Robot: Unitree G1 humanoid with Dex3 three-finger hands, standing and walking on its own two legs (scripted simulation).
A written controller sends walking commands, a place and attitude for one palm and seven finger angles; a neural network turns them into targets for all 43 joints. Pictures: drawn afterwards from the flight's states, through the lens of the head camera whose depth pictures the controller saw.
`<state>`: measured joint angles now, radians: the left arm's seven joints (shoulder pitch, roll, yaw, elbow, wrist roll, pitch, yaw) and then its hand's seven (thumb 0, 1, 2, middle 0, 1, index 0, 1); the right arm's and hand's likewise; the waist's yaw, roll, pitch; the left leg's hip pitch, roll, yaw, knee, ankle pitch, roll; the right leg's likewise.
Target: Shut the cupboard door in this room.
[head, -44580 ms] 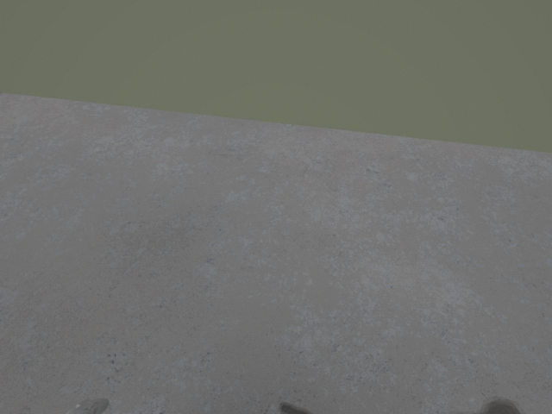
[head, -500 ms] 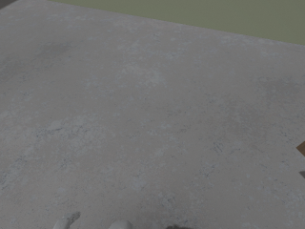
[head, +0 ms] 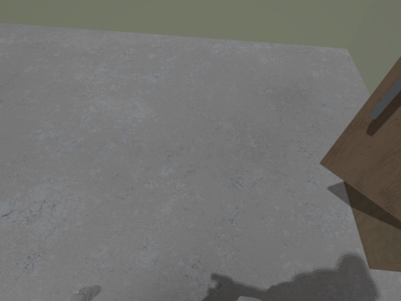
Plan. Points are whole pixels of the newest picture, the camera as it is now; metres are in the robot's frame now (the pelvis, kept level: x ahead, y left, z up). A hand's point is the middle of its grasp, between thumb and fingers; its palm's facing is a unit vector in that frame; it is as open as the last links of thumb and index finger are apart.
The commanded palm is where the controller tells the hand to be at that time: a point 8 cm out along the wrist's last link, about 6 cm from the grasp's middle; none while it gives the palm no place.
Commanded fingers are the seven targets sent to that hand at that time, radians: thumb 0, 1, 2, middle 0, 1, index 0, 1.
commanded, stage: turn to face it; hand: left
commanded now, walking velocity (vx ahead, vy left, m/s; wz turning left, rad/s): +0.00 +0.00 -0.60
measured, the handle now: (392, 93) +0.63 -0.49 +0.05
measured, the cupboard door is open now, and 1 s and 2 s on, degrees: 48 48 48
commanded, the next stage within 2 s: take the last steps up to it in 1.22 s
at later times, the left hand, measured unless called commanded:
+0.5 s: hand (126, 295) +0.15 +0.18 -0.18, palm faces -0.24 -0.95 -0.22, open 7.4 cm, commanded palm none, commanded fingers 0.00 0.90 0.90 -0.20 -0.30 -0.20 -0.30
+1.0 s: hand (171, 263) +0.22 +0.08 -0.15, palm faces -0.51 -0.82 -0.26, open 7.4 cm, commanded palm none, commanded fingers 0.00 0.90 0.90 -0.20 -0.30 -0.20 -0.30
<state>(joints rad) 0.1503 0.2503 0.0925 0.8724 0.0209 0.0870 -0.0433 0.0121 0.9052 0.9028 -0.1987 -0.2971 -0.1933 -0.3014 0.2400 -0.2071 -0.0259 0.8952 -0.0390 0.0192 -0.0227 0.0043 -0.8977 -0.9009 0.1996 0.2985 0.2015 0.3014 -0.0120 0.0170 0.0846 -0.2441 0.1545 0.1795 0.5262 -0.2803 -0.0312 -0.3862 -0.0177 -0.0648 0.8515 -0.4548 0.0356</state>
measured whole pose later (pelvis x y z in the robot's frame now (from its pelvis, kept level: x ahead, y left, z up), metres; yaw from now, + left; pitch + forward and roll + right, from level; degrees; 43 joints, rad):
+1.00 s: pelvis +0.04 -0.05 +0.00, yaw -33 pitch +2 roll +1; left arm 0.19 0.21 0.05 0.89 0.02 0.04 0.00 0.01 0.90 0.90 -0.20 -0.30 -0.20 -0.30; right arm 0.17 -0.27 -0.05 0.91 -0.02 0.06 -0.02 0.01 -0.90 -0.90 0.19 0.30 0.20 0.30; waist -0.01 0.01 0.07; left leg -0.47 0.06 0.04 0.96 -0.40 -0.08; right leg -0.27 0.03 0.04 0.48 -0.25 -0.04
